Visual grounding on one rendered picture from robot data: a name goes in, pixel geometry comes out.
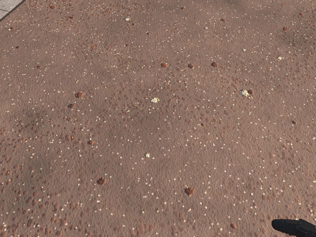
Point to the right robot hand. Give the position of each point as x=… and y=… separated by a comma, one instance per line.
x=292, y=227

